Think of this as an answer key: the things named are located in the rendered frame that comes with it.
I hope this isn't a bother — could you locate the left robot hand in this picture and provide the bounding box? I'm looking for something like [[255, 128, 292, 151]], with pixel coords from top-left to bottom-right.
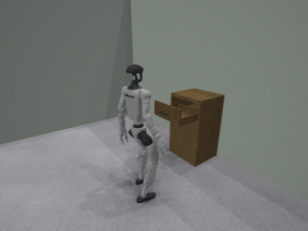
[[118, 129, 129, 144]]

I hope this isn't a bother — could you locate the handle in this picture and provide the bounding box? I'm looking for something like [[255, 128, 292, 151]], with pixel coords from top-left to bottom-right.
[[158, 111, 169, 116]]

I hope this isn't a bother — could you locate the robot right foot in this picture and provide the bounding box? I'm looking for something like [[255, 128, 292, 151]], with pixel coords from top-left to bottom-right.
[[137, 192, 156, 203]]

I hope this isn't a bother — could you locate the drawer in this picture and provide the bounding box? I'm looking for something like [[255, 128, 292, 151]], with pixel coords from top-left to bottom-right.
[[154, 100, 199, 126]]

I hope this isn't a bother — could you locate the robot right forearm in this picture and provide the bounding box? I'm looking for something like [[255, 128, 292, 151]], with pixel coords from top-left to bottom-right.
[[145, 114, 162, 141]]

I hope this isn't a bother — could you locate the cabinet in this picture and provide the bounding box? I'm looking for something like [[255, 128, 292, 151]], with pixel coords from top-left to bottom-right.
[[169, 89, 225, 167]]

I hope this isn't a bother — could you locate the right robot hand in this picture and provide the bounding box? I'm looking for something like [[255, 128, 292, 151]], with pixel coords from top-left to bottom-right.
[[157, 139, 169, 156]]

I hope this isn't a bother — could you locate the humanoid robot torso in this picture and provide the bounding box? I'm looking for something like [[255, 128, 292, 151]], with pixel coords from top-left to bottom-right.
[[125, 87, 147, 140]]

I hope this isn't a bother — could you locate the robot right upper arm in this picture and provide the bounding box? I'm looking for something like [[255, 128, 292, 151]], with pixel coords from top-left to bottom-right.
[[140, 89, 151, 121]]

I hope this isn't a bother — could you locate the robot left forearm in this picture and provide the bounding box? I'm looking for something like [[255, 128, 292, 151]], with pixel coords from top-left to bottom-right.
[[117, 110, 126, 131]]

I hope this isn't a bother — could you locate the robot left upper arm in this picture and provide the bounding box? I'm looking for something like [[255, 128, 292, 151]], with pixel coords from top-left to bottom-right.
[[117, 87, 128, 114]]

